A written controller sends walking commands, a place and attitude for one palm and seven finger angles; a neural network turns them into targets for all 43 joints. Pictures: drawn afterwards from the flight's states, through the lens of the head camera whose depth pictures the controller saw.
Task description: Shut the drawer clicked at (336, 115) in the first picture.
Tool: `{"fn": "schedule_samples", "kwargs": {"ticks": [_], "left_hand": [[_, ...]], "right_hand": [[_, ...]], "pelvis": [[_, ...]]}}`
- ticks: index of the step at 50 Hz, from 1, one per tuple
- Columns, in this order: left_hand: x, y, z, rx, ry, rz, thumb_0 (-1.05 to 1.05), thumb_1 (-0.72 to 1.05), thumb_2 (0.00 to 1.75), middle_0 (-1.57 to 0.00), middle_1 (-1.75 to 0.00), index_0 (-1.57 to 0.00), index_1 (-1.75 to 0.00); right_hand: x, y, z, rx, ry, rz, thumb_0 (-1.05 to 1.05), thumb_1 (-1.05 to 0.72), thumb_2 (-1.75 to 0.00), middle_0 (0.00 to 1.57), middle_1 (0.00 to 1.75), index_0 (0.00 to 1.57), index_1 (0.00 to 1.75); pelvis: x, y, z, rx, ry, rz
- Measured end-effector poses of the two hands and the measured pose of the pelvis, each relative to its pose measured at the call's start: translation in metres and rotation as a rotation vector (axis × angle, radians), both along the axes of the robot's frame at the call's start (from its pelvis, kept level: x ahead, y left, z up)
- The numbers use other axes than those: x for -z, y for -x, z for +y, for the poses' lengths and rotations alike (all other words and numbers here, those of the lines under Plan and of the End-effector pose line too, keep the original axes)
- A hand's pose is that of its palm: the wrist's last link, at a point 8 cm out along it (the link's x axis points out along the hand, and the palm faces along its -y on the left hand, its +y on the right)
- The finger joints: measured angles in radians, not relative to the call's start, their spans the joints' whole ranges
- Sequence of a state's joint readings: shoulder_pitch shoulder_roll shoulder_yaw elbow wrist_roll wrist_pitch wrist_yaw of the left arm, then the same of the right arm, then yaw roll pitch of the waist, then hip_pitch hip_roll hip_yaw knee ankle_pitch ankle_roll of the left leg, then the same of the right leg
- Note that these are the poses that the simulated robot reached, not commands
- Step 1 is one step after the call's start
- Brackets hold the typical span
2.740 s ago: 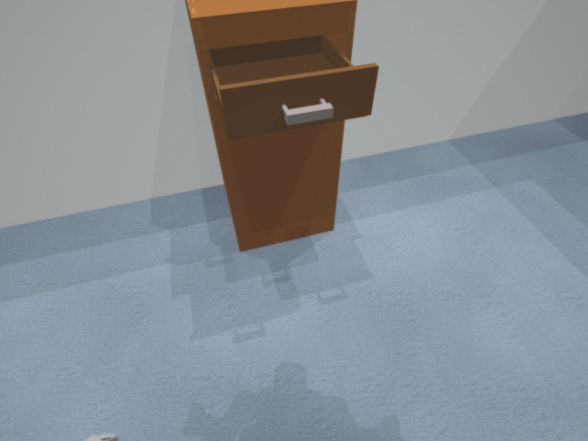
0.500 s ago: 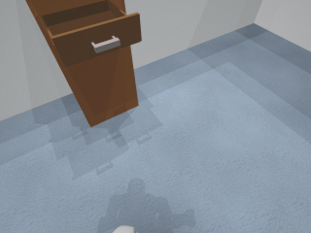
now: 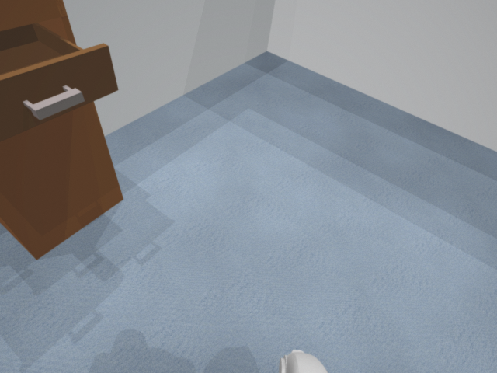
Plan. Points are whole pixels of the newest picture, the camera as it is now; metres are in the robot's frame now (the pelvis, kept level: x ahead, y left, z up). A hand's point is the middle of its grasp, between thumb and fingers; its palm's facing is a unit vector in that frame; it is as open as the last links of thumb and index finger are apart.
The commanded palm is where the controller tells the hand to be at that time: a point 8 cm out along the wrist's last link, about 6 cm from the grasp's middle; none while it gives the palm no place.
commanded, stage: walk to a spot facing it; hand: left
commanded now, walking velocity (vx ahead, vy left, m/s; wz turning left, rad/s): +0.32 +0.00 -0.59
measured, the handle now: (53, 99) +0.67 +0.52 +0.01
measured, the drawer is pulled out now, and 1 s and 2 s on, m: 0.22 0.22 0.22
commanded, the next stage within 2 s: turn to face it in 1.06 s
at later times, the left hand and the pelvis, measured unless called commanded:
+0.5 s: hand (212, 302) +0.29 +0.08 -0.17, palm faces -0.20 -0.96 -0.19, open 7.2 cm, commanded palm none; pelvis +0.15 -0.08 -0.01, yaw -13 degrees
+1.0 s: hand (214, 253) +0.41 +0.09 -0.19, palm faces -0.29 -0.95 -0.10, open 7.4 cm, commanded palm none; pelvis +0.35 -0.07 +0.00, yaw -23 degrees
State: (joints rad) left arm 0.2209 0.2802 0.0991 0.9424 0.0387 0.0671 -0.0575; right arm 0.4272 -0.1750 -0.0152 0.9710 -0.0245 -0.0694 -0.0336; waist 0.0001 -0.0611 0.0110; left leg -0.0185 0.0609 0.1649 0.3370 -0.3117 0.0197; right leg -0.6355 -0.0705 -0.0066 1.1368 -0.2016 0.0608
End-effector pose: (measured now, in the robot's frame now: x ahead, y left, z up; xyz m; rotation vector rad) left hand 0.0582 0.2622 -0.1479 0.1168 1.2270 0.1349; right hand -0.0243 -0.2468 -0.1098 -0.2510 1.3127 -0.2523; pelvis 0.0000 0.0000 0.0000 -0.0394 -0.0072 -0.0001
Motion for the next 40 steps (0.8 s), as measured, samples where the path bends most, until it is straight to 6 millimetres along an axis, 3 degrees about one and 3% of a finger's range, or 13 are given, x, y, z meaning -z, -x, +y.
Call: {"fn": "schedule_samples", "kwargs": {"ticks": [4, 8, 11, 14, 17, 21, 26, 32, 36, 40], "left_hand": [[0.004, -0.061, -0.032, 0.115, 0.033, -0.017, 0.01, 0.91, 0.90, -0.19, -0.29, -0.19, -0.30], [0.005, -0.135, -0.078, 0.240, 0.056, -0.070, 0.01, 0.91, 0.90, -0.19, -0.29, -0.19, -0.30], [0.006, -0.194, -0.116, 0.320, 0.058, -0.142, 0.01, 0.91, 0.90, -0.19, -0.29, -0.19, -0.30], [0.010, -0.236, -0.144, 0.337, 0.050, -0.245, 0.01, 0.91, 0.90, -0.19, -0.29, -0.19, -0.30], [0.007, -0.245, -0.154, 0.333, 0.038, -0.235, 0.00, 0.91, 0.90, -0.20, -0.29, -0.20, -0.30], [0.003, -0.235, -0.155, 0.326, 0.012, -0.141, 0.00, 0.91, 0.90, -0.20, -0.29, -0.20, -0.30], [-0.003, -0.232, -0.131, 0.251, -0.030, -0.093, -0.02, 0.94, 0.90, -0.20, -0.29, -0.20, -0.30], [0.010, -0.219, -0.101, 0.186, -0.029, 0.037, -0.01, 0.92, 0.90, -0.20, -0.29, -0.20, -0.30], [0.027, -0.214, -0.085, 0.159, -0.012, 0.161, 0.00, 0.91, 0.90, -0.20, -0.29, -0.20, -0.30], [0.024, -0.236, -0.082, 0.203, 0.000, 0.247, 0.00, 0.91, 0.90, -0.19, -0.29, -0.19, -0.30]], "right_hand": [[0.004, 0.049, 0.006, 0.128, -0.029, 0.129, 0.00, -0.91, -0.90, 0.20, 0.30, 0.20, 0.30], [0.008, 0.086, 0.012, 0.252, -0.073, 0.262, 0.00, -0.91, -0.90, 0.20, 0.30, 0.20, 0.29], [0.014, 0.099, 0.014, 0.332, -0.114, 0.348, 0.00, -0.91, -0.90, 0.20, 0.30, 0.20, 0.29], [0.027, 0.093, 0.006, 0.383, -0.153, 0.395, 0.00, -0.91, -0.90, 0.20, 0.30, 0.20, 0.29], [0.038, 0.051, -0.013, 0.391, -0.151, 0.325, 0.01, -0.91, -0.90, 0.20, 0.30, 0.20, 0.29], [0.042, -0.038, -0.040, 0.350, -0.131, 0.122, 0.01, -0.91, -0.90, 0.20, 0.30, 0.20, 0.29], [0.034, -0.146, -0.061, 0.271, -0.117, -0.084, 0.00, -0.92, -0.90, 0.20, 0.30, 0.20, 0.29], [0.018, -0.249, -0.077, 0.185, -0.063, -0.205, 0.01, -0.94, -0.90, 0.20, 0.30, 0.20, 0.29], [0.014, -0.304, -0.074, 0.147, -0.018, -0.261, 0.00, -0.93, -0.90, 0.20, 0.30, 0.20, 0.29], [0.008, -0.316, -0.060, 0.195, -0.014, -0.260, 0.00, -0.92, -0.90, 0.20, 0.30, 0.20, 0.29]], "pelvis": [[0.004, -0.018, -0.009, 0.062, -0.005, -0.002], [0.011, -0.042, -0.025, 0.119, -0.013, 0.001], [0.021, -0.064, -0.044, 0.154, -0.013, 0.003], [0.036, -0.086, -0.065, 0.167, -0.033, -0.005], [0.032, -0.103, -0.075, 0.182, -0.020, -0.023], [0.019, -0.127, -0.082, 0.209, -0.013, -0.021], [0.011, -0.161, -0.084, 0.227, -0.004, -0.013], [0.011, -0.212, -0.074, 0.246, 0.010, -0.014], [0.019, -0.250, -0.063, 0.269, 0.005, -0.020], [0.012, -0.280, -0.058, 0.312, -0.004, -0.028]]}}
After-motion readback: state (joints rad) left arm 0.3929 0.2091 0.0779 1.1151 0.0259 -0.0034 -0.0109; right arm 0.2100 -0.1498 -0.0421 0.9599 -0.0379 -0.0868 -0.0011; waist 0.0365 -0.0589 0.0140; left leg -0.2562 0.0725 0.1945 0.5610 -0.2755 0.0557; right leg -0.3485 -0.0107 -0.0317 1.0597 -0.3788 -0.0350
